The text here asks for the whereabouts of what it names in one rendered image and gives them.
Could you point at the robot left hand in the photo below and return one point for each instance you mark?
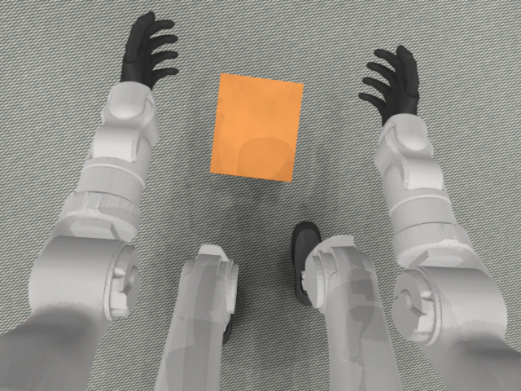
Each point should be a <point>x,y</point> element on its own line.
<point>138,61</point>

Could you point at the right robot forearm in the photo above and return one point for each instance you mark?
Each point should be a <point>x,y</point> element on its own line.
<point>426,232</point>

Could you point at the carton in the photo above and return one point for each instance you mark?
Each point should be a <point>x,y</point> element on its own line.
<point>256,127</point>

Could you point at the left robot forearm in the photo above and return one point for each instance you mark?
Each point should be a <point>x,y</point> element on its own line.
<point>106,202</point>

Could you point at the robot left upper arm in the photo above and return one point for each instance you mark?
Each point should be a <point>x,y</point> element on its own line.
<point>80,285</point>

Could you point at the robot right hand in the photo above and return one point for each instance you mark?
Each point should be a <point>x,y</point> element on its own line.
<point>402,95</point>

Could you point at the robot left thigh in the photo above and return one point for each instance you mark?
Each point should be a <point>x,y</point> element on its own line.
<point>191,359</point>

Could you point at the robot right foot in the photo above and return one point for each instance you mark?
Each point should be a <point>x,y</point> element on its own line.
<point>305,237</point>

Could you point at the robot right upper arm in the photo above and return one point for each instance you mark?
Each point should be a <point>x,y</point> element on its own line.
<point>457,318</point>

